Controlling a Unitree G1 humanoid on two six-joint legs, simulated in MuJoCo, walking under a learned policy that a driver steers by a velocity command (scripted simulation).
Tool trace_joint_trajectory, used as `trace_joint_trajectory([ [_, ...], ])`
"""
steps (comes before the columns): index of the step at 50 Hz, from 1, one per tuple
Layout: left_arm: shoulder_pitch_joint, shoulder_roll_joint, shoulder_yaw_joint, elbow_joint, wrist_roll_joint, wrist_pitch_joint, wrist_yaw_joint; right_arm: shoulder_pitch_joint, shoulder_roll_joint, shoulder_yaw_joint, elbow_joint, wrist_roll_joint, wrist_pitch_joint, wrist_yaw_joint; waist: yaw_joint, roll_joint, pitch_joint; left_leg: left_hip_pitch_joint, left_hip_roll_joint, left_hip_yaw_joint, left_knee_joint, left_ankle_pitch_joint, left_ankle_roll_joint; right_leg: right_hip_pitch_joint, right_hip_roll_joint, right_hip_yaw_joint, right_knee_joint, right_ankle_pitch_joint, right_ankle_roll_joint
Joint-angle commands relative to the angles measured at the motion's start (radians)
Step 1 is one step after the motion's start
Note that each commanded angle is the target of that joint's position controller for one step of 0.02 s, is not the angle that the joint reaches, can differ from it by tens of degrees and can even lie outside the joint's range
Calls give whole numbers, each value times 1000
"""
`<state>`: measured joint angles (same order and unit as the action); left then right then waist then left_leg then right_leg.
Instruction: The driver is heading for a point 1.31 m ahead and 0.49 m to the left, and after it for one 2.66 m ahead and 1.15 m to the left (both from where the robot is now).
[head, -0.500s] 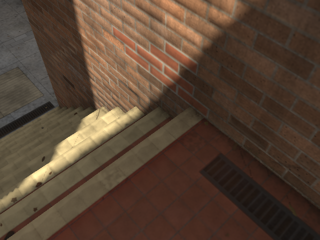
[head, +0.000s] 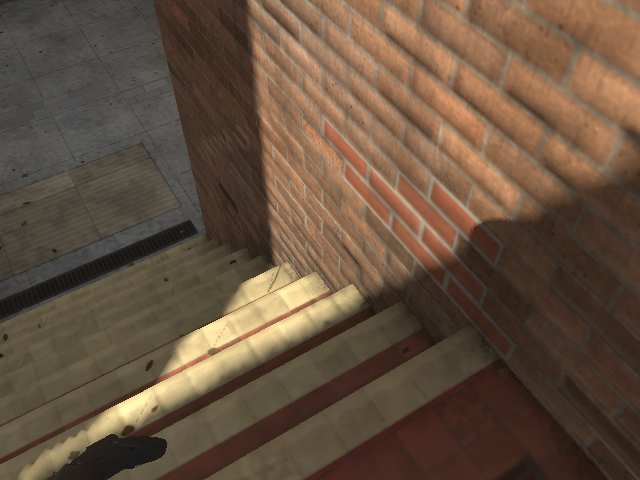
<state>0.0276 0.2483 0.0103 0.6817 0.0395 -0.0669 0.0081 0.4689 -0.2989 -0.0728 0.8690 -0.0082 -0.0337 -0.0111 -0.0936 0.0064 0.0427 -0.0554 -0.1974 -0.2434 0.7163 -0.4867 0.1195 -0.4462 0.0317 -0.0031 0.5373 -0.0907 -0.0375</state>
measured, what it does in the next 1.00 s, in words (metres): walks ahead: left foot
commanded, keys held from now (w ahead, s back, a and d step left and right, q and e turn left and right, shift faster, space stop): w+q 0.14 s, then w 0.84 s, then w+q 0.02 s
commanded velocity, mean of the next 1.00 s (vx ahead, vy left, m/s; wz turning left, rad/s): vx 0.50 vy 0.00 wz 0.22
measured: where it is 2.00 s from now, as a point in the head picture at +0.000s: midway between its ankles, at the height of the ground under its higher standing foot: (197, 420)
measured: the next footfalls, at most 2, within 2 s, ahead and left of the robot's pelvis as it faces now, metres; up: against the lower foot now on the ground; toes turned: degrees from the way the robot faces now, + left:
left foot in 0.46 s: +0.34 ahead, +0.16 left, +0.00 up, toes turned +10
right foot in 1.08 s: +0.50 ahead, -0.03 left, +0.00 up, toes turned +11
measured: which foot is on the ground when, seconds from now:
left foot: up 0.00-0.44, down 0.46-1.00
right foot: down 0.00-0.46, up 0.48-1.00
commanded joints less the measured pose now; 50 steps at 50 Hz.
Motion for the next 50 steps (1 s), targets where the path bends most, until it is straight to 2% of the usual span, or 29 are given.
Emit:
trace_joint_trajectory([
  [1,281,208,74,1,-5,7,23,28,-112,-7,-98,-31,-7,0,109,-115,-205,-593,111,76,565,-39,-34,609,-479,749,-241,-359,-209],
  [2,228,127,54,-10,-11,8,17,-41,-116,-10,-102,-36,-2,13,110,-24,-106,-578,146,94,541,53,-41,487,-423,585,-260,-346,-193],
  [3,212,99,46,-2,-13,6,11,-78,-93,-4,-118,-40,2,24,103,1,-46,-565,170,113,497,91,-48,394,-376,463,-296,-278,-175],
  [5,232,102,45,23,-18,-13,10,-92,-72,1,-133,-50,25,44,88,-77,-14,-535,204,133,453,125,-62,310,-315,302,-334,-144,-137],
  [8,289,116,51,53,-33,-46,-2,-157,-53,7,-192,-50,47,56,85,-104,-20,-578,214,136,418,202,-65,303,-310,183,-356,73,-140],
  [10,321,114,53,71,-32,-42,-6,-178,-40,8,-209,-35,53,57,81,-113,-13,-622,211,121,372,271,-73,308,-293,113,-354,144,-138],
  [13,347,114,52,87,-34,-39,-13,-264,-18,18,-242,-37,47,56,87,-119,5,-599,203,149,207,407,-73,279,-255,5,-339,222,-119],
  [15,353,121,51,89,-38,-36,-14,-348,7,31,-269,-41,43,61,101,-123,16,-525,202,228,75,474,-68,239,-235,-49,-322,236,-104],
  [17,381,146,53,92,-38,-21,-8,-418,13,34,-297,-32,37,78,116,-123,13,-461,189,274,3,460,-63,245,-239,-55,-304,304,-89],
  [20,407,183,64,100,-31,0,1,-390,-4,29,-301,-32,38,67,110,-157,-12,-371,172,292,-66,314,-43,335,-250,-64,-207,477,-70],
  [21,406,191,65,100,-30,8,5,-320,-16,22,-282,-33,33,59,78,-158,-50,-299,154,292,-101,267,-30,369,-251,-64,-114,578,-63],
  [22,388,190,65,95,-36,18,8,-172,-29,12,-235,-37,23,50,4,-121,-111,-147,130,291,-185,292,-10,355,-232,-89,66,630,-48],
  [23,397,172,57,75,-38,26,9,-61,-76,-3,-213,-43,10,36,-41,-22,-199,59,224,173,-241,278,6,215,-195,-122,316,420,-21],
  [24,482,37,26,25,-40,27,-4,-35,-177,-14,-235,-41,2,17,19,236,-331,329,544,-256,-268,338,70,-96,-67,-120,683,-351,19],
  [25,496,134,51,38,-42,33,6,14,-223,-41,-230,5,16,12,-30,275,-406,328,584,-433,-364,359,150,-222,13,31,866,-442,10],
  [26,406,169,64,27,-44,33,13,-26,-158,-29,-217,9,19,9,-15,174,-259,234,526,-285,-352,415,143,-298,-21,87,924,-354,3],
  [27,353,148,56,17,-51,26,15,-88,-93,-6,-217,5,13,10,24,123,-147,95,495,-175,-367,535,132,-287,-44,78,883,-292,1],
  [29,361,121,53,45,-39,61,13,-174,-18,23,-221,-5,0,14,109,77,-66,-83,395,-20,-443,602,44,-161,-99,79,689,-226,15],
  [30,395,106,53,49,-36,81,9,-150,-25,25,-216,-5,-14,16,118,137,-81,-117,410,-25,-463,623,60,-108,-90,80,666,-221,27],
  [32,359,105,61,49,-35,104,10,-123,-20,27,-193,4,-39,25,132,97,-31,-165,390,15,-501,672,74,-95,-81,88,577,-188,45],
  [33,336,100,61,52,-33,107,8,-118,-31,23,-187,0,-43,26,132,79,-29,-161,377,30,-518,641,72,-97,-79,82,525,-157,49],
  [37,198,69,54,29,-29,116,-3,-42,-63,20,-154,15,-27,14,97,49,-16,-81,371,59,-532,643,42,-161,-73,85,338,-34,49],
  [38,202,63,50,38,-26,116,-9,-30,-85,12,-148,10,-18,14,98,58,-30,-73,384,46,-525,626,53,-165,-77,87,354,-10,46],
  [42,118,83,50,23,-22,126,-1,-3,-84,12,-137,5,-15,12,79,46,5,-63,386,52,-535,548,67,-187,-75,76,334,14,37],
  [43,180,87,57,52,-22,128,2,22,-100,7,-111,-8,-12,13,85,66,-15,-7,417,30,-475,596,101,-207,-85,121,399,47,16],
  [46,138,105,61,40,-16,117,10,37,-88,10,-105,-7,-6,10,71,23,-3,75,442,35,-391,748,138,-278,-75,131,415,-24,0],
  [48,119,92,56,30,-11,115,11,27,-88,10,-105,-8,-4,10,68,39,-7,85,440,60,-321,879,139,-259,-81,101,406,-58,-4],
  [49,53,67,40,0,-19,113,5,18,-74,16,-110,-1,7,12,44,33,12,47,393,112,-337,886,112,-206,-66,22,273,-168,13],
  [50,91,63,40,25,-4,114,7,20,-102,8,-104,-11,-4,9,61,102,-3,12,429,70,-295,995,128,-121,-83,13,347,-91,3],
])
